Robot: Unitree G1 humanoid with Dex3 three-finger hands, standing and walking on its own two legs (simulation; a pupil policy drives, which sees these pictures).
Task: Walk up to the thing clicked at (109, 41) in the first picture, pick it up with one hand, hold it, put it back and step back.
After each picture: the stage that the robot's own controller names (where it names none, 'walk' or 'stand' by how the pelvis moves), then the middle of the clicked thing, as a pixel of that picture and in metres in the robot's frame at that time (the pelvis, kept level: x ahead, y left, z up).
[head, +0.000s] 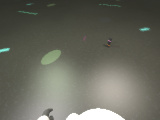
stand; (109, 42) +1.72 -0.42 -0.66
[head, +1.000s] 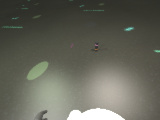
walk; (96, 46) +1.63 +0.00 -0.63
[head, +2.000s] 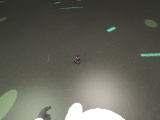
walk; (78, 58) +1.07 +0.30 -0.65
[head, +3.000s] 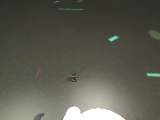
walk; (73, 76) +0.67 +0.25 -0.63
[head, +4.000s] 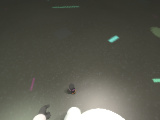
walk; (72, 89) +0.43 +0.22 -0.63
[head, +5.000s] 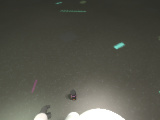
stand; (73, 95) +0.38 +0.19 -0.64
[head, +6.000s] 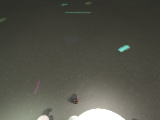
stand; (74, 99) +0.34 +0.20 -0.65
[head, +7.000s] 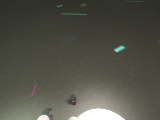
stand; (73, 100) +0.34 +0.19 -0.66
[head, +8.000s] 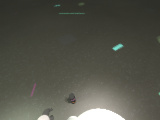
stand; (72, 98) +0.35 +0.22 -0.66
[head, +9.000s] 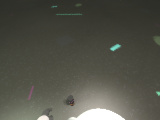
stand; (71, 100) +0.33 +0.23 -0.65
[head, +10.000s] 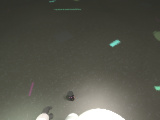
stand; (71, 96) +0.35 +0.23 -0.65
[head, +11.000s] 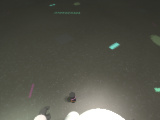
stand; (72, 97) +0.36 +0.20 -0.64
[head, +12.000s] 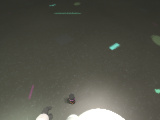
stand; (72, 99) +0.34 +0.21 -0.66
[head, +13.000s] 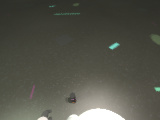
stand; (73, 98) +0.36 +0.20 -0.66
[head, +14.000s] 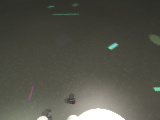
stand; (72, 99) +0.35 +0.21 -0.66
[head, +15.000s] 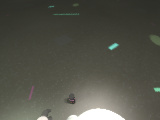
go down; (72, 99) +0.35 +0.21 -0.66
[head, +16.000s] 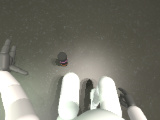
go down; (63, 60) +0.43 +0.23 -0.30
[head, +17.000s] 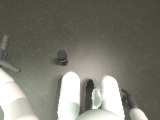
go down; (63, 59) +0.44 +0.24 -0.26
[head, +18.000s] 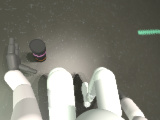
close in; (39, 53) +0.42 +0.28 -0.17
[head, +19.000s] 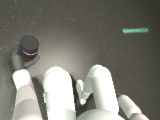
close; (30, 51) +0.42 +0.29 -0.16
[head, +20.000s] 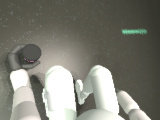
lift; (31, 56) +0.38 +0.29 -0.16
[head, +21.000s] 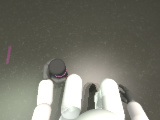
lift; (60, 72) +0.30 +0.22 -0.01
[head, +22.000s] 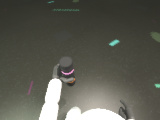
hold; (68, 73) +0.31 +0.15 +0.07
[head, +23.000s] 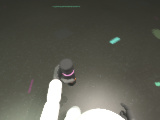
hold; (69, 74) +0.32 +0.15 +0.05
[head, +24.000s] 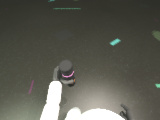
crouch; (68, 75) +0.31 +0.16 +0.05
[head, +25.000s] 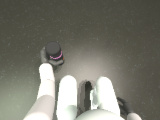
crouch; (57, 55) +0.43 +0.21 -0.05
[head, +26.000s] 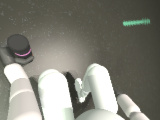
lower; (24, 52) +0.42 +0.29 -0.17
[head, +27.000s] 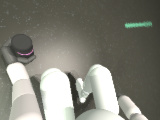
lower; (26, 51) +0.41 +0.30 -0.16
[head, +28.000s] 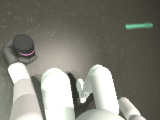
lower; (27, 51) +0.41 +0.29 -0.16
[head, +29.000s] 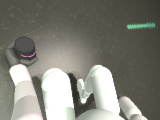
lower; (28, 53) +0.40 +0.29 -0.16
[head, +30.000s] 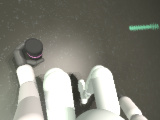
draw back; (35, 54) +0.41 +0.27 -0.15
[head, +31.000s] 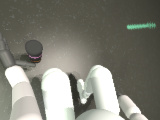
withdraw; (35, 54) +0.41 +0.27 -0.17
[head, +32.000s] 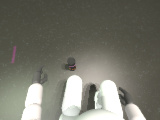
walk; (72, 65) +0.44 +0.20 -0.34
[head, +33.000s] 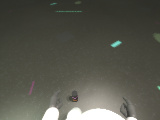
stand; (75, 96) +0.37 +0.16 -0.59
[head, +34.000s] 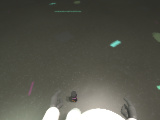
stand; (74, 97) +0.37 +0.17 -0.60
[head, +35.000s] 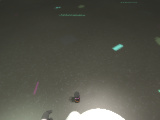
stand; (77, 97) +0.39 +0.15 -0.64
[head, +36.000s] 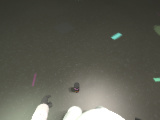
walk; (76, 88) +0.42 +0.13 -0.63
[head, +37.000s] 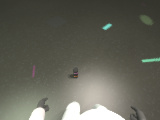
walk; (75, 73) +0.61 +0.17 -0.63
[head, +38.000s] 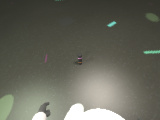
walk; (80, 59) +0.94 +0.23 -0.63
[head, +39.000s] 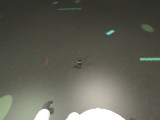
stand; (79, 63) +0.99 +0.20 -0.65
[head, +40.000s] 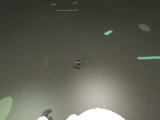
stand; (78, 63) +1.00 +0.23 -0.66
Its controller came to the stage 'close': yes
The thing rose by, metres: 0.68
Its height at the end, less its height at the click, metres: +0.00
